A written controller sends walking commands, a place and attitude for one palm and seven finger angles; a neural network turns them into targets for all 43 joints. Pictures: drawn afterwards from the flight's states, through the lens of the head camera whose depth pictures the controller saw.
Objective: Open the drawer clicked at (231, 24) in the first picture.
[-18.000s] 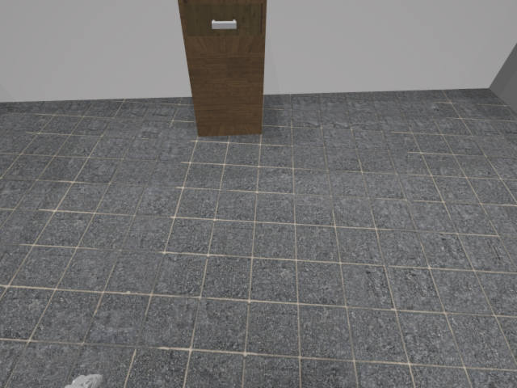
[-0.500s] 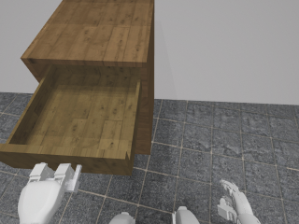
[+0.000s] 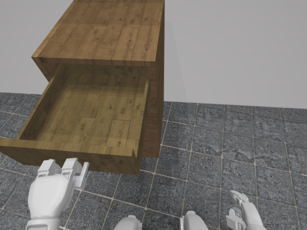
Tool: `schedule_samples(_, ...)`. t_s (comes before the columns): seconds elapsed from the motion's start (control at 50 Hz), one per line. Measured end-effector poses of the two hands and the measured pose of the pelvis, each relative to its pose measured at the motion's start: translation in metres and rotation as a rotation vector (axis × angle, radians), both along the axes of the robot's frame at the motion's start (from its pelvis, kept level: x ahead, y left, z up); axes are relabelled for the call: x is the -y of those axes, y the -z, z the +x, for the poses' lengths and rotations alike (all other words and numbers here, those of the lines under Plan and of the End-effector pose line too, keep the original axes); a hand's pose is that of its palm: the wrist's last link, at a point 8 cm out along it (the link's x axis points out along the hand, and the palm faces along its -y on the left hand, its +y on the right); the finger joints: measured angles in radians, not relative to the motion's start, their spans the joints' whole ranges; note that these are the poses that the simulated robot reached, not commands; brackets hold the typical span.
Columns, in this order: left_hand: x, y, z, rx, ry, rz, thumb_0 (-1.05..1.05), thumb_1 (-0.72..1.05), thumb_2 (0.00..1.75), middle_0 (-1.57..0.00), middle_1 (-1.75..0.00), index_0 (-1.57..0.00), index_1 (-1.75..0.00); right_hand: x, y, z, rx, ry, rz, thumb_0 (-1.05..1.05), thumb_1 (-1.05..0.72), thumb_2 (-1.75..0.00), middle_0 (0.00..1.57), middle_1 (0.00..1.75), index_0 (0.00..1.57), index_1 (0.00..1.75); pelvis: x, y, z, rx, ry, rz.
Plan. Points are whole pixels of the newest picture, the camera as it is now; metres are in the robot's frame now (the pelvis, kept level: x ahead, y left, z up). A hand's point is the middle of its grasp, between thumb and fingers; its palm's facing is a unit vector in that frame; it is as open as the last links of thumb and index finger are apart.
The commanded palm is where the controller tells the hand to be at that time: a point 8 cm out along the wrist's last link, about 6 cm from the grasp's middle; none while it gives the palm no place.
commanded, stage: open the thumb to release the handle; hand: left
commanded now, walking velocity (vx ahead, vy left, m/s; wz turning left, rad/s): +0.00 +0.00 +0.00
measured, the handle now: (65, 172) +0.25 +0.26 +0.00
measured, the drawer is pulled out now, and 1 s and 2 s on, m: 0.30 0.30 0.30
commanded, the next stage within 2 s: lift the hand off the handle in 0.20 s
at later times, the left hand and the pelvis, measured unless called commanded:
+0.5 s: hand (63, 194) +0.20 +0.25 -0.02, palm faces +0.00 -0.04 -1.00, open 13.7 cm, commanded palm +0.19 +0.25 +0.03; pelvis -0.01 +0.00 +0.00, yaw +1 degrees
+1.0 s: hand (62, 192) +0.21 +0.25 -0.01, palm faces -0.05 -0.05 -1.00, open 13.4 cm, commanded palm +0.20 +0.25 +0.06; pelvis -0.01 +0.00 +0.01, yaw +1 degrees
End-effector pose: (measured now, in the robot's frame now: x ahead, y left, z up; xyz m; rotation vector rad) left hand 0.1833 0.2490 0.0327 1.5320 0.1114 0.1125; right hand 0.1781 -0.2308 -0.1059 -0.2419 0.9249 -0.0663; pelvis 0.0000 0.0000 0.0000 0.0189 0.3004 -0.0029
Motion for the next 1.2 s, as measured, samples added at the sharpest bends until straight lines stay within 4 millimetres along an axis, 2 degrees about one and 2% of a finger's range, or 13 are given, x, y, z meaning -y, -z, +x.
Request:
schedule_samples(0.2,0.000,-0.001,-0.001,-0.017,0.003,-0.001,0.00,-0.23,0.41,-0.34,-1.25,-0.33,-1.23,0.005,-0.007,-0.004,0.031,-0.003,-0.012,0.01,-0.91,-0.90,0.21,0.30,0.20,0.30,0.004,-0.003,-0.007,0.013,-0.006,0.001)
schedule_samples(0.34,0.000,0.000,-0.002,-0.007,0.000,0.001,0.00,-0.42,0.33,-0.33,-1.23,-0.33,-1.22,0.008,-0.005,-0.005,0.035,-0.006,-0.022,0.01,-0.91,-0.90,0.21,0.30,0.20,0.30,0.004,-0.001,-0.010,0.014,-0.009,0.001)
schedule_samples(0.7,0.001,0.000,0.000,-0.004,-0.006,0.005,0.00,-0.49,0.30,-0.34,-1.22,-0.33,-1.24,0.000,-0.001,-0.008,0.029,-0.025,-0.011,0.01,-0.91,-0.90,0.21,0.30,0.20,0.30,0.005,-0.002,-0.015,0.023,-0.022,0.000)
schedule_samples(0.96,-0.001,-0.008,0.004,-0.050,0.015,-0.012,0.00,-0.49,0.30,-0.35,-1.21,-0.39,-1.23,0.000,-0.016,-0.010,0.056,-0.009,-0.023,0.01,-0.91,-0.90,0.21,0.30,0.20,0.30,0.003,-0.013,-0.015,0.055,-0.023,-0.004)
schedule_samples(1.2,-0.004,-0.023,0.006,-0.023,0.043,-0.016,0.00,-0.49,0.30,-0.34,-1.20,-0.46,-1.23,0.001,-0.027,-0.008,0.059,0.004,-0.029,0.01,-0.91,-0.90,0.21,0.30,0.20,0.30,-0.002,-0.020,-0.009,0.072,-0.018,-0.009)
